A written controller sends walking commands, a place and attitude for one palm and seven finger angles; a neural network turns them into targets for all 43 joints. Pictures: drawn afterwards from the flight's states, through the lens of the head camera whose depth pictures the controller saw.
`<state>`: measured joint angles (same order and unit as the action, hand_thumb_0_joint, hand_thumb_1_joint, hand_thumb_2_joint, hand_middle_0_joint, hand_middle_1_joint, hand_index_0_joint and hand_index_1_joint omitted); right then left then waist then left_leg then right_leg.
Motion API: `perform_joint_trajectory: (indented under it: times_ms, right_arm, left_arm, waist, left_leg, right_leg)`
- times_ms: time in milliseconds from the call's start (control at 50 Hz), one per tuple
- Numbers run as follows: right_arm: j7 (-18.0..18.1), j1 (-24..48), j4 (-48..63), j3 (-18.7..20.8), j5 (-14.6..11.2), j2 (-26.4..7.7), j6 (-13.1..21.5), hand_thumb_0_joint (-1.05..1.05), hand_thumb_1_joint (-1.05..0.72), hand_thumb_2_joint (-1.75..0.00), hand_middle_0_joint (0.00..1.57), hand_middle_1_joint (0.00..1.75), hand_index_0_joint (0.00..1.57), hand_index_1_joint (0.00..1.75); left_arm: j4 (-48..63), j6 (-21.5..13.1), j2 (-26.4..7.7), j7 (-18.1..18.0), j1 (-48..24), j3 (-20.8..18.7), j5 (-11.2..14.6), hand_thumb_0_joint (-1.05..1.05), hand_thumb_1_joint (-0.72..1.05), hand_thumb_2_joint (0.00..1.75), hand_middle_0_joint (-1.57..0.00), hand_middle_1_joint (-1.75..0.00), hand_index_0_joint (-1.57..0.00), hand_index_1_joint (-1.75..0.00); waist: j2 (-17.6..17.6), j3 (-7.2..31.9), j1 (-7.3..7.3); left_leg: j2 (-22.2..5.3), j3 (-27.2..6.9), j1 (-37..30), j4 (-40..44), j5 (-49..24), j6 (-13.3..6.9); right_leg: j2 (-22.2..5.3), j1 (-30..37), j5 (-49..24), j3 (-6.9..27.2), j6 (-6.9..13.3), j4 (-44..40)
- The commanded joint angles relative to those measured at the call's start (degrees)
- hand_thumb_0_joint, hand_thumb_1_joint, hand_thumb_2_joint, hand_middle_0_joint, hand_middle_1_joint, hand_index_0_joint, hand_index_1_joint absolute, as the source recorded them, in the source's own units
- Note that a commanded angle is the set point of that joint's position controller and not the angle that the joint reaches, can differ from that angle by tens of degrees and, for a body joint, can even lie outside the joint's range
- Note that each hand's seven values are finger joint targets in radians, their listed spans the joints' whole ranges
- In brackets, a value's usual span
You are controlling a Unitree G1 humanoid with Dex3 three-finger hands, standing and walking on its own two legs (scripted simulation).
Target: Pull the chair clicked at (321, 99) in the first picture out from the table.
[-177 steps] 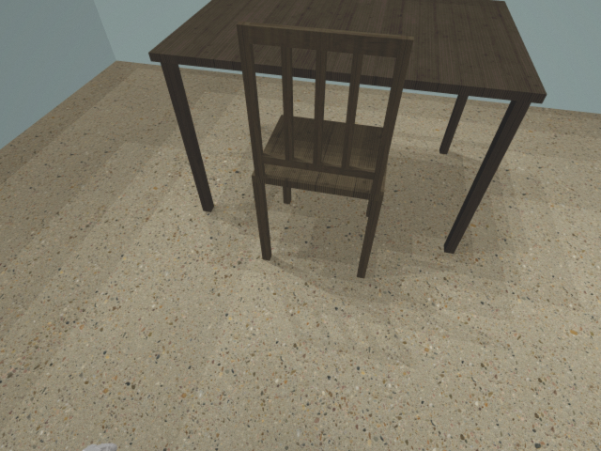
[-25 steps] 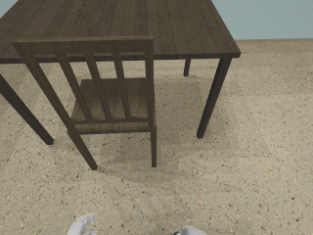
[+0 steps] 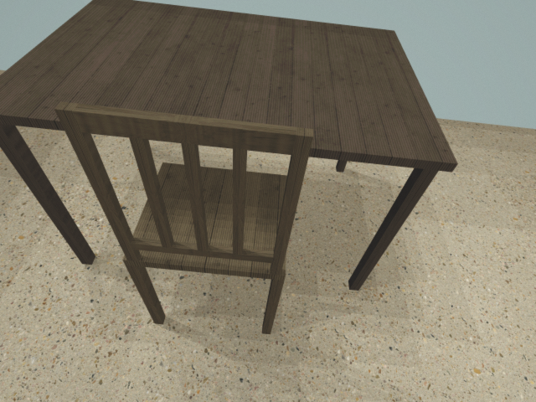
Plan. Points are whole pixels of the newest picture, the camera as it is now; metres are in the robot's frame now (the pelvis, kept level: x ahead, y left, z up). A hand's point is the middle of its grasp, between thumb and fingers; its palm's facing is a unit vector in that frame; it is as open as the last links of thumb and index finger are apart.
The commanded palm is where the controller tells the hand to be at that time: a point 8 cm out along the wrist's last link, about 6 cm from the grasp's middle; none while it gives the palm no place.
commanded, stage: come to a stop and stand still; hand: left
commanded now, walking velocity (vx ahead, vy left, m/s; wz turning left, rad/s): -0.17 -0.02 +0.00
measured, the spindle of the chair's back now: (197, 203) +0.48 +0.19 -0.05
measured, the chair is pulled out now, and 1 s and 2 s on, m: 0.00 0.00 0.00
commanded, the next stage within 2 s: look again from close up in 1.08 s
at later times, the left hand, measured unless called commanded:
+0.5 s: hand out of the picture +0.02 +0.15 -0.17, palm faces +0.08 -0.97 -0.22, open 7.3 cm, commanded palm none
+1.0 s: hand out of the picture +0.04 +0.20 -0.17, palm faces +0.00 -0.97 -0.23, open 7.4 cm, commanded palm none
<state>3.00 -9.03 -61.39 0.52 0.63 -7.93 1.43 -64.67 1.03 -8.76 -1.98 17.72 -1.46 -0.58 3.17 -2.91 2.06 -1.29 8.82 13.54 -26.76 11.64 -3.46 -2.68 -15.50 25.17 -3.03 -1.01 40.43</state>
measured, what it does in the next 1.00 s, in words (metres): steps on the spot: right foot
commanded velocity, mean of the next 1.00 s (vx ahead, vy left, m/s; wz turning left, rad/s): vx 0.01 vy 0.04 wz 0.00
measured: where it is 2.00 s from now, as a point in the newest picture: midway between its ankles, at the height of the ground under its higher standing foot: outside the picture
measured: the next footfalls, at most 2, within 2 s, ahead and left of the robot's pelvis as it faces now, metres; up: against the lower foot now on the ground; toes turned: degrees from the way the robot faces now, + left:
right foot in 0.18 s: +0.03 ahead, -0.15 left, +0.00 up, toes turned -3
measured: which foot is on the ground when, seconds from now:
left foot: down 0.00-1.00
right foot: up 0.00-0.16, down 0.18-1.00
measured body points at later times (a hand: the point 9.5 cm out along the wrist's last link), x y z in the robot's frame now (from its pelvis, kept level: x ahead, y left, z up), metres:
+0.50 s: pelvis -0.01 -0.03 +0.00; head +0.00 -0.04 +0.45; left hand +0.01 +0.20 -0.16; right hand +0.00 -0.27 -0.16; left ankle -0.01 +0.09 -0.74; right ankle -0.01 -0.15 -0.74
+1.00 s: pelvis -0.01 +0.01 -0.01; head +0.00 +0.02 +0.44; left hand +0.04 +0.25 -0.16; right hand +0.04 -0.22 -0.15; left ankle -0.01 +0.09 -0.74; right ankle -0.01 -0.15 -0.74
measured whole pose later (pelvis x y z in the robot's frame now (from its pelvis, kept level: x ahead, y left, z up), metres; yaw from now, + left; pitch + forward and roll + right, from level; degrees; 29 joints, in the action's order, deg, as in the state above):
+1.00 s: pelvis -0.01 +0.01 -0.01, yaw +0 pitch -1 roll +0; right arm 0.7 -13.3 -57.5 0.4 0.9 -10.4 0.3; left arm -56.1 0.6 -11.3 -2.5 14.5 0.2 -0.9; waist 0.3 -1.7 -0.1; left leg 1.6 5.5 12.6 -30.7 17.2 -3.7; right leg -5.1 -13.1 15.5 -1.2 -3.8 30.0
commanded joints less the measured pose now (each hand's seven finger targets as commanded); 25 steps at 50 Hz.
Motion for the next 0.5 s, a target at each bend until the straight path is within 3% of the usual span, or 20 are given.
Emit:
perform_joint_trajectory:
  times_ms: [0, 40, 100, 120, 140, 160, 180, 200, 220, 260, 360, 420, 460, 480]
  right_arm:
    - [0.3, -3.4, 1.7, 3.1, -0.1, -10.2, -1.0, 0.00, -0.90, -0.90, 0.20, 0.30, 0.20, 0.30]
    - [0.0, -2.4, 2.1, 3.5, 0.0, -10.2, -1.5, 0.00, -0.90, -0.90, 0.20, 0.30, 0.20, 0.30]
    - [-0.6, -0.7, 3.0, 3.7, 0.1, -9.6, -2.1, 0.00, -0.90, -0.90, 0.20, 0.30, 0.20, 0.30]
    - [-0.9, -0.3, 3.2, 3.6, 0.0, -8.8, -2.1, 0.00, -0.90, -0.90, 0.20, 0.30, 0.20, 0.30]
    - [-1.3, -0.7, 3.3, 3.3, -0.4, -6.6, -2.2, 0.00, -0.90, -0.90, 0.20, 0.30, 0.20, 0.30]
    - [-1.7, -1.6, 3.6, 2.8, -0.8, -4.3, -2.4, 0.00, -0.90, -0.90, 0.20, 0.30, 0.20, 0.30]
    - [-2.1, -2.0, 3.4, 2.5, -0.6, -3.3, -2.8, 0.00, -0.90, -0.90, 0.20, 0.30, 0.20, 0.30]
    - [-2.2, -1.8, 3.2, 2.3, -0.3, -3.4, -3.1, 0.00, -0.90, -0.90, 0.20, 0.30, 0.20, 0.30]
    - [-2.2, -1.8, 2.9, 2.5, -0.1, -4.1, -3.2, 0.00, -0.90, -0.90, 0.20, 0.30, 0.20, 0.30]
    - [-2.3, -3.5, 1.9, 2.3, 0.0, -4.4, -3.0, 0.00, -0.90, -0.90, 0.20, 0.30, 0.20, 0.30]
    - [-2.0, -5.5, 1.6, 2.0, 0.2, -5.2, -2.7, 0.00, -0.90, -0.90, 0.20, 0.30, 0.20, 0.30]
    - [-1.7, -8.0, 0.9, 1.7, 0.2, -5.5, -2.2, 0.00, -0.90, -0.90, 0.20, 0.30, 0.20, 0.30]
    - [-1.5, -8.1, 0.2, 1.4, 0.3, -5.9, -1.5, 0.00, -0.90, -0.90, 0.20, 0.30, 0.20, 0.30]
    - [-1.4, -7.8, 0.2, 1.2, 0.2, -6.3, -1.2, 0.00, -0.90, -0.90, 0.20, 0.30, 0.20, 0.30]
  left_arm:
    - [2.4, 0.8, -3.4, -0.4, 5.3, -0.8, -0.6, 0.00, 0.90, 0.90, -0.20, -0.30, -0.20, -0.30]
    - [3.1, 0.9, -3.2, -0.4, 5.4, -1.0, -0.7, 0.00, 0.90, 0.90, -0.20, -0.30, -0.20, -0.30]
    - [3.3, 0.6, -2.3, -0.5, 7.5, -1.1, -0.9, 0.00, 0.90, 0.90, -0.20, -0.30, -0.20, -0.30]
    - [3.1, 0.2, -2.8, -0.6, 8.6, -1.0, -1.0, 0.00, 0.90, 0.90, -0.20, -0.30, -0.20, -0.30]
    - [3.3, -0.6, -4.4, -0.9, 7.6, -0.9, -1.2, 0.00, 0.90, 0.90, -0.20, -0.30, -0.20, -0.30]
    - [4.0, -1.2, -6.5, -0.8, 4.1, -0.5, -1.1, 0.00, 0.90, 0.90, -0.20, -0.30, -0.20, -0.30]
    - [4.6, -1.3, -8.2, -0.5, 2.0, -0.5, -0.9, 0.00, 0.90, 0.90, -0.20, -0.30, -0.20, -0.30]
    - [4.9, -1.7, -9.6, -0.5, 0.7, -0.9, -0.8, 0.00, 0.90, 0.90, -0.20, -0.30, -0.20, -0.30]
    - [4.8, -1.8, -8.9, -0.5, 0.1, -0.8, -0.7, 0.00, 0.90, 0.90, -0.20, -0.30, -0.20, -0.30]
    - [4.8, -1.9, -9.2, -0.6, -0.3, -1.1, -0.5, 0.00, 0.90, 0.90, -0.20, -0.30, -0.20, -0.30]
    - [5.0, -1.7, -9.4, -0.6, -0.8, -2.2, -0.4, 0.00, 0.90, 0.90, -0.20, -0.30, -0.20, -0.30]
    - [5.2, -1.5, -8.3, -0.6, -1.9, -2.2, -0.3, 0.00, 0.90, 0.90, -0.20, -0.30, -0.20, -0.30]
    - [5.2, -1.0, -7.2, -0.5, -2.5, -2.0, -0.2, 0.00, 0.90, 0.90, -0.20, -0.30, -0.20, -0.30]
    - [4.9, -0.9, -6.6, -0.4, -2.4, -1.9, -0.2, 0.00, 0.90, 0.90, -0.20, -0.30, -0.20, -0.30]
  waist:
    - [-9.4, 5.0, -1.38]
    - [-8.8, 4.3, -1.17]
    - [-9.9, 4.3, -0.08]
    - [-8.2, 4.6, 0.53]
    - [-2.2, 3.4, -0.06]
    - [2.7, 1.6, -2.28]
    - [2.5, 1.3, -2.88]
    - [8.6, 1.4, -2.47]
    - [8.8, 0.6, -2.06]
    - [5.0, 1.0, -2.09]
    - [4.4, -0.9, -1.24]
    - [3.2, -0.2, -1.53]
    - [-4.4, 0.7, -0.96]
    - [-5.9, 1.5, -0.60]
  left_leg:
    - [-17.2, -10.6, -7.3, 7.2, -38.6, -6.3]
    - [-16.8, -10.3, -4.8, 7.2, -32.7, -6.2]
    - [-14.4, -9.1, -0.8, 5.6, -18.7, -4.2]
    - [-12.5, -8.6, 0.4, 3.4, -12.3, -2.5]
    - [-8.2, -7.2, 2.0, 0.8, -3.3, 0.4]
    - [-3.7, -4.6, 1.9, -0.7, 5.7, 3.1]
    - [-1.6, -4.3, -1.1, -1.6, 6.5, 4.0]
    - [-1.2, -4.5, -0.8, -3.3, 7.3, 4.4]
    - [-1.3, -5.1, -0.8, -4.5, 7.7, 4.4]
    - [-1.4, -6.0, -0.3, -4.2, 5.4, 4.4]
    - [-1.9, -6.9, 0.7, -2.1, 3.6, 4.3]
    - [-3.1, -7.9, -2.9, 1.9, -2.6, 4.0]
    - [-4.9, -10.4, -3.2, 5.3, -7.2, 2.8]
    - [-5.8, -11.5, -2.2, 6.3, -8.2, 2.1]
  right_leg:
    - [-0.9, -1.8, -1.6, 0.8, -0.2, 1.5]
    - [-0.6, -0.7, -2.3, 0.6, 0.1, 1.1]
    - [-0.5, 2.8, -8.4, -0.1, 0.0, -5.8]
    - [-0.9, 4.8, -13.5, 1.2, 0.2, -11.9]
    - [-3.4, 4.3, -18.1, 6.3, 1.1, -18.2]
    - [-9.3, 0.3, -17.1, 12.3, 3.5, -22.0]
    - [-12.3, -3.1, -15.3, 15.0, 5.4, -24.4]
    - [-12.6, -3.5, -16.0, 16.3, 6.2, -25.7]
    - [-13.2, -3.6, -16.0, 16.3, 6.8, -26.6]
    - [-13.1, -0.7, -17.2, 15.2, 7.2, -25.7]
    - [-13.1, 1.0, -16.9, 13.5, 7.3, -24.2]
    - [-9.5, 0.3, -17.7, 9.8, 5.5, -21.6]
    - [-5.6, 1.2, -15.5, 5.7, 3.4, -18.1]
    - [-4.3, 3.1, -15.7, 4.3, 2.6, -17.1]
